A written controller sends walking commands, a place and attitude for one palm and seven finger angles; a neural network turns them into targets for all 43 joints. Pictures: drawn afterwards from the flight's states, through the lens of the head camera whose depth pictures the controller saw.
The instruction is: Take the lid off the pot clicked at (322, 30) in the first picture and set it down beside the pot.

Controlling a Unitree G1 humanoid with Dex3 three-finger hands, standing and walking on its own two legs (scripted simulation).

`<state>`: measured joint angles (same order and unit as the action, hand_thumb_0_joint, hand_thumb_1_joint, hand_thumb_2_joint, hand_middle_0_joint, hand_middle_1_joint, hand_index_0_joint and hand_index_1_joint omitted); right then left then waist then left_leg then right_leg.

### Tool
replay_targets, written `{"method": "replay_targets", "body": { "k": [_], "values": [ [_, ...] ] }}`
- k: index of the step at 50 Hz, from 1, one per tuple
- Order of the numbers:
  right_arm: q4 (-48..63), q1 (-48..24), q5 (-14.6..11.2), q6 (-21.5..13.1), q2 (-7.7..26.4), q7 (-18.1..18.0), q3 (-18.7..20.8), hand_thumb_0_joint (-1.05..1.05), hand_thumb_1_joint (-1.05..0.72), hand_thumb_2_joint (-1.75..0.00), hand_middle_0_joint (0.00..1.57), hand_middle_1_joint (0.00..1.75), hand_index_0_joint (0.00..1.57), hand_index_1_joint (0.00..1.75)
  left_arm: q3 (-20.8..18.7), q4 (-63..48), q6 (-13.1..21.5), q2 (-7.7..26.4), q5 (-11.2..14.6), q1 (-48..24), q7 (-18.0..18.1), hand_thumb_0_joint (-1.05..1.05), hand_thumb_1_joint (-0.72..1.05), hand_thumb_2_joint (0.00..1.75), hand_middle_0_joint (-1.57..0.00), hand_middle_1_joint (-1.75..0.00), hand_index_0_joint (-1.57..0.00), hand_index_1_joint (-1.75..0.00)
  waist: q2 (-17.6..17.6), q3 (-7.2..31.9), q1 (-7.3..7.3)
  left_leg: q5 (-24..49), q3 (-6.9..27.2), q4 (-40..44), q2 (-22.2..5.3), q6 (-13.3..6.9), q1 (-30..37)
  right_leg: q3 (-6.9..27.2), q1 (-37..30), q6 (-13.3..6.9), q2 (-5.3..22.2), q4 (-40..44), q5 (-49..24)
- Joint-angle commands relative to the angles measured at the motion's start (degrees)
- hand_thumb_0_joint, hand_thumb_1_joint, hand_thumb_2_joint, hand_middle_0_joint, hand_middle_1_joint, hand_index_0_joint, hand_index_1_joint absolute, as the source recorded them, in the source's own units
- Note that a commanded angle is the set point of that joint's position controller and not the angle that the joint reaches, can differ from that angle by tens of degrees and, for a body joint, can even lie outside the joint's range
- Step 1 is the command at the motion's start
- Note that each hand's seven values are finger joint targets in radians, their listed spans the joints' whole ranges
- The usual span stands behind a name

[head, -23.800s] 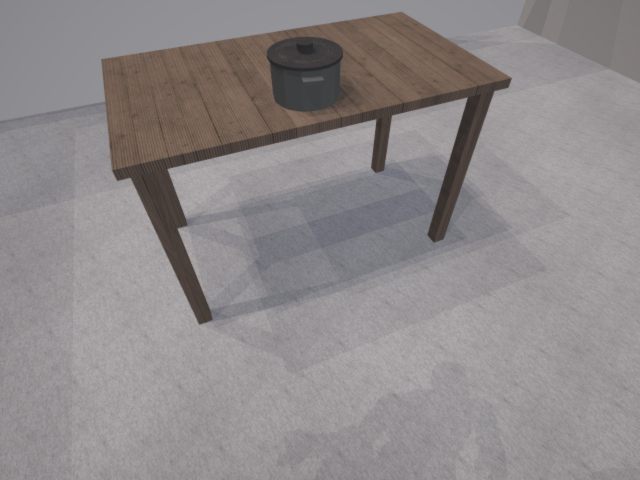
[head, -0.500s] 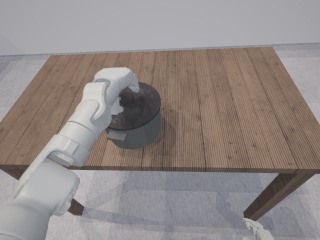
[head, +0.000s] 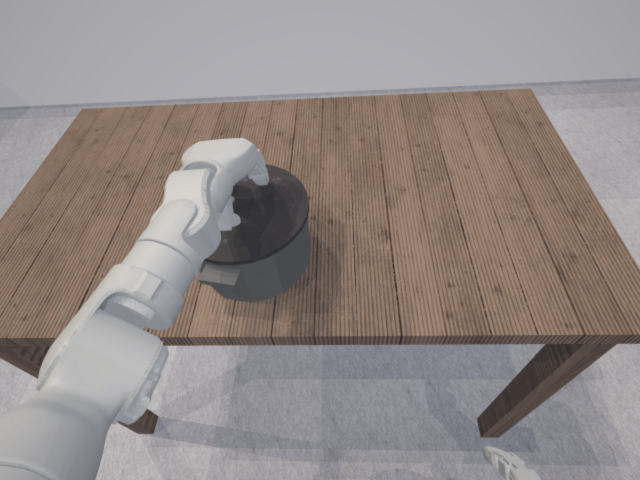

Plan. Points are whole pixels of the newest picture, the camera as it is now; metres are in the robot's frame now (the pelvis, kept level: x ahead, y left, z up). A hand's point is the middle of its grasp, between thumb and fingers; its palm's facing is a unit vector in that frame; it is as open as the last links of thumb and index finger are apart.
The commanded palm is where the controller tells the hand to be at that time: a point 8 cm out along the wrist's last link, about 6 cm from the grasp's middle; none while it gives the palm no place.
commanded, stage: lower the open fingers around the knob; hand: left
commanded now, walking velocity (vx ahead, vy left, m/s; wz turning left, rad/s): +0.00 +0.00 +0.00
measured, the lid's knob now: (239, 199) +0.47 +0.11 +0.09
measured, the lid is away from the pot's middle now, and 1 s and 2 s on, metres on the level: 0.00 0.00 0.00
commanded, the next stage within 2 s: close the fingers and squeeze the knob in 0.08 s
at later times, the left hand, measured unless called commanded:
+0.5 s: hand (226, 201) +0.45 +0.12 +0.11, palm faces -0.33 -0.03 -0.94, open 9.6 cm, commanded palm +0.44 +0.12 +0.18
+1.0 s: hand (230, 202) +0.44 +0.12 +0.11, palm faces -0.31 -0.02 -0.95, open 7.4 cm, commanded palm +0.42 +0.12 +0.18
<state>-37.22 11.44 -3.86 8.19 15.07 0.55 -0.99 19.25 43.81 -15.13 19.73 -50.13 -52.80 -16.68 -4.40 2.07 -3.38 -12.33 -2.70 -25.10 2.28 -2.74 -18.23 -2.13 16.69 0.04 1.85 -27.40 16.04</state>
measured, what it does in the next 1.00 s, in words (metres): stands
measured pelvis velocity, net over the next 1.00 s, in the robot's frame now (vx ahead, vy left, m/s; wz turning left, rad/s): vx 0.00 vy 0.00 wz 0.00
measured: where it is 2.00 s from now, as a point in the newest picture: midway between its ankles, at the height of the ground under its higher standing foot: outside the picture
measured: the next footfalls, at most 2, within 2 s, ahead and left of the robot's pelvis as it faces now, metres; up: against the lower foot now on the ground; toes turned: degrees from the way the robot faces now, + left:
none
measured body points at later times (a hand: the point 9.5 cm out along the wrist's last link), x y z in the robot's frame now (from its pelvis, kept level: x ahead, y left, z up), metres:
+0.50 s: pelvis +0.00 +0.00 +0.00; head +0.03 -0.03 +0.45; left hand +0.46 +0.12 +0.17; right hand +0.13 -0.25 -0.13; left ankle +0.00 +0.09 -0.74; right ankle -0.03 -0.12 -0.74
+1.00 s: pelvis +0.00 +0.00 +0.00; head +0.03 -0.03 +0.45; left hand +0.45 +0.11 +0.17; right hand +0.12 -0.24 -0.14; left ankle +0.00 +0.09 -0.74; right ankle -0.03 -0.12 -0.74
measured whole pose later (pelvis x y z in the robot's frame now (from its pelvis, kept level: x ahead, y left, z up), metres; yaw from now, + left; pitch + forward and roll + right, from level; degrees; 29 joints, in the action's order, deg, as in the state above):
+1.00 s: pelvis +0.00 +0.00 +0.00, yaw +0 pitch +5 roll +0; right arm -37.4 11.9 -4.1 8.9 15.4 1.1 -0.3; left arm 20.7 40.5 -16.0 19.4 -50.0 -50.5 -16.9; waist -5.0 2.8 -3.0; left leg -12.8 -2.6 -25.5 2.4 -3.0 -18.0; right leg -2.1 16.1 0.3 1.9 -27.2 16.1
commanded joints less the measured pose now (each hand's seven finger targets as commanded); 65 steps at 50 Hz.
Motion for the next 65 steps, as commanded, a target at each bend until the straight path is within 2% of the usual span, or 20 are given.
{"method": "replay_targets", "body": {
  "k": [1,5,9,10,15,18,19,24,28,32,35,39,42,44,49,52,56,58,61,65],
  "values": [
    [8.3,-3.9,0.1,-2.5,6.5,-0.1,2.9,0.00,-0.90,-0.90,0.20,0.30,0.20,0.30,-6.2,-16.0,1.1,12.2,-1.3,-27.8,1.6,0.00,-0.30,1.44,-0.84,-0.08,-0.84,-0.08,5.0,26.8,-0.16,22.2,3.7,-2.0,0.0,-2.3,16.3,0.8,-6.4,-2.1,-2.0,1.3,-26.4],
    [6.7,-2.9,-0.5,-1.9,7.3,-0.8,2.1,0.00,-0.90,-0.90,0.20,0.30,0.20,0.30,-8.4,-8.4,0.1,13.8,0.0,-25.5,1.4,0.00,-0.30,1.44,-0.84,-0.08,-0.84,-0.08,10.1,19.6,0.12,16.2,2.8,-0.1,0.2,-2.2,9.9,0.1,-6.2,-1.9,-1.9,2.1,-24.9],
    [7.6,-4.3,-0.5,-2.2,6.4,-0.6,2.4,0.00,-0.90,-0.90,0.20,0.30,0.20,0.30,-3.6,-14.0,0.3,9.2,-0.3,-27.2,0.7,0.00,-0.30,1.44,-0.84,-0.08,-0.84,-0.08,6.6,22.1,-0.35,18.6,3.3,-0.7,0.3,-2.3,14.1,0.2,-5.1,-1.9,-1.9,1.7,-25.1],
    [7.9,-4.2,-0.4,-2.2,6.7,-0.4,2.7,0.00,-0.90,-0.90,0.20,0.30,0.20,0.30,-4.2,-15.7,0.8,9.4,-0.1,-26.9,0.5,0.00,-0.17,1.14,-0.64,-0.44,-0.64,-0.44,5.9,23.3,-0.40,20.9,3.5,-1.2,0.0,-2.3,15.0,0.3,-4.9,-2.1,-1.8,1.7,-25.7],
    [6.7,-3.3,-0.8,-1.4,7.4,-0.7,2.1,0.00,-0.90,-0.90,0.20,0.30,0.20,0.30,-6.8,-7.5,0.0,12.3,0.2,-23.7,0.3,0.00,-0.12,1.14,-0.61,-0.59,-0.61,-0.59,10.0,17.6,-0.30,14.9,2.9,-0.2,0.2,-2.1,10.2,0.0,-4.4,-1.8,-2.0,2.5,-22.9],
    [7.4,-4.4,-0.6,-2.0,6.7,-1.1,2.2,0.00,-0.90,-0.90,0.20,0.30,0.20,0.30,-6.9,-15.5,0.9,14.4,-0.9,-31.8,1.1,0.00,-0.09,1.13,-0.60,-0.66,-0.60,-0.66,6.1,23.6,-0.29,16.1,3.1,-0.3,0.4,-2.3,14.0,0.7,-6.2,-1.9,-1.8,1.9,-23.9],
    [7.2,-4.2,-0.5,-2.1,6.4,-1.1,2.1,0.00,-0.90,-0.90,0.20,0.30,0.20,0.30,-4.2,-12.8,0.6,10.8,-1.1,-29.9,1.0,0.00,-0.08,1.13,-0.60,-0.68,-0.60,-0.68,5.0,22.7,-0.57,17.1,3.4,-0.7,0.5,-2.1,14.4,0.3,-4.6,-2.1,-2.0,1.6,-23.5],
    [6.5,-3.6,-0.8,-1.3,7.0,-0.7,1.9,0.00,-0.90,-0.90,0.20,0.30,0.20,0.30,-4.0,-6.9,-0.3,9.6,-0.3,-27.1,0.6,0.00,-0.02,1.11,-0.61,-0.76,-0.61,-0.76,8.1,18.4,-0.61,13.4,3.1,0.1,0.1,-1.7,11.2,-0.2,-2.9,-2.0,-2.1,2.1,-20.5],
    [7.2,-3.6,-0.3,-2.0,6.6,-1.1,2.4,0.00,-0.90,-0.90,0.20,0.30,0.20,0.30,-4.4,-14.9,1.1,11.2,-0.9,-34.0,0.7,0.00,0.02,1.09,-0.61,-0.82,-0.61,-0.82,4.5,25.4,-1.19,17.4,3.8,-1.0,0.2,-2.2,16.5,0.5,-4.0,-2.1,-2.0,1.7,-22.8],
    [6.5,-2.5,-0.4,-1.9,7.0,-0.8,1.9,0.00,-0.90,-0.90,0.20,0.30,0.20,0.30,-7.1,-7.3,1.1,12.6,-0.6,-25.6,0.9,0.00,0.07,1.06,-0.63,-0.86,-0.63,-0.86,8.1,20.9,0.05,17.3,3.5,-0.4,-0.1,-1.9,12.5,-0.1,-4.5,-2.1,-2.2,1.6,-23.3],
    [6.5,-2.8,-0.6,-1.5,7.2,-0.6,2.0,0.00,-0.90,-0.90,0.20,0.30,0.20,0.30,-4.3,-4.9,0.4,8.6,-0.1,-24.9,0.8,0.00,0.11,1.04,-0.64,-0.89,-0.64,-0.89,9.6,17.2,-0.33,15.2,3.2,0.1,-0.1,-1.8,10.2,-0.5,-2.7,-2.1,-2.0,2.2,-21.5],
    [7.6,-3.2,-0.2,-2.4,6.5,-0.5,2.8,0.00,-0.90,-0.90,0.20,0.30,0.20,0.30,-4.5,-18.6,1.7,10.7,-0.9,-34.2,1.5,0.00,0.16,1.01,-0.66,-0.93,-0.66,-0.93,2.4,27.0,-0.74,21.7,4.6,-1.2,-0.4,-2.0,19.1,0.2,-3.2,-2.3,-2.1,1.3,-23.2],
    [6.8,-2.2,-0.2,-2.2,6.9,-0.2,2.3,0.00,-0.90,-0.90,0.20,0.30,0.20,0.30,-8.3,-10.8,1.0,13.4,-0.8,-24.7,1.9,0.00,0.20,0.97,-0.68,-0.95,-0.68,-0.95,6.9,23.4,0.42,22.1,4.3,-1.0,-0.6,-1.8,15.1,-0.3,-4.6,-2.2,-2.4,1.1,-24.5],
    [6.7,-2.8,-0.5,-2.0,6.9,-0.1,1.9,0.00,-0.90,-0.90,0.20,0.30,0.20,0.30,-7.4,-7.5,0.2,12.0,-0.5,-22.1,2.2,0.00,0.23,0.95,-0.69,-0.96,-0.69,-0.96,9.2,19.9,0.88,18.0,3.3,-0.1,-0.4,-1.7,11.8,-0.6,-4.7,-2.1,-2.3,1.4,-23.2],
    [7.7,-4.5,-0.5,-1.7,6.4,0.6,2.8,0.00,-0.90,-0.90,0.20,0.30,0.20,0.30,-1.8,-18.5,-0.6,6.9,-0.9,-30.0,1.9,0.00,0.30,0.89,-0.73,-0.99,-0.73,-0.99,5.0,23.3,-0.51,21.7,4.6,-1.0,-0.6,-1.8,17.0,-0.4,-2.4,-2.2,-2.4,1.4,-22.8],
    [7.1,-4.2,-0.4,-1.8,6.7,0.1,2.4,0.00,-0.90,-0.90,0.20,0.30,0.20,0.30,-6.5,-15.0,-0.7,12.2,-0.7,-27.7,2.1,0.00,0.34,0.84,-0.75,-1.00,-0.75,-1.00,6.8,23.2,-0.02,19.6,4.1,-0.9,-0.2,-1.9,15.5,-0.1,-4.3,-2.2,-2.4,1.4,-23.3],
    [6.8,-4.8,-0.7,-1.5,6.3,0.0,2.3,0.00,-0.90,-0.90,0.20,0.30,0.20,0.30,-1.5,-12.9,-1.5,5.9,-0.1,-28.2,1.5,0.00,0.41,0.77,-0.78,-1.01,-0.78,-1.01,7.7,19.6,-0.71,14.8,3.6,0.1,-0.3,-1.7,13.6,-0.6,-2.0,-2.1,-2.3,1.9,-19.8],
    [7.0,-4.8,-0.5,-1.8,6.5,-0.2,2.3,0.00,-0.90,-0.90,0.20,0.30,0.20,0.30,-4.6,-14.7,-1.2,10.2,-0.8,-29.9,1.8,0.00,0.44,0.73,-0.80,-1.01,-0.80,-1.01,6.2,22.1,-0.09,15.6,3.9,-0.3,-0.1,-1.7,15.0,-0.2,-3.3,-2.4,-2.2,1.6,-20.5],
    [7.0,-5.0,-0.5,-1.5,6.3,-0.3,1.9,0.00,-0.90,-0.90,0.20,0.30,0.20,0.30,-2.7,-11.3,-1.1,7.7,-0.7,-27.6,1.3,0.00,0.49,0.67,-0.83,-1.01,-0.83,-1.01,7.2,21.0,-0.51,15.3,3.8,-0.4,0.0,-1.6,13.7,-0.2,-3.0,-2.3,-2.2,1.7,-20.6],
    [7.0,-4.6,-0.4,-1.6,6.7,-0.9,1.9,0.00,-0.90,-0.90,0.20,0.30,0.20,0.30,-4.9,-11.8,-0.5,10.2,-0.1,-29.8,1.2,0.00,0.49,0.70,-0.81,-0.99,-0.81,-1.00,8.0,21.5,-0.35,13.6,3.5,0.0,0.2,-2.0,12.5,0.1,-4.6,-2.3,-1.9,2.3,-20.8]
  ]
}}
